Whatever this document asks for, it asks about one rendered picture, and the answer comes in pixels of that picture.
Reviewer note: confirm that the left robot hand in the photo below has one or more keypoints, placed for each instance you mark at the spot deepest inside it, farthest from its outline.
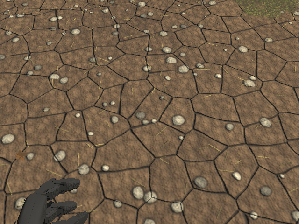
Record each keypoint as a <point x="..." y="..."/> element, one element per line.
<point x="38" y="210"/>

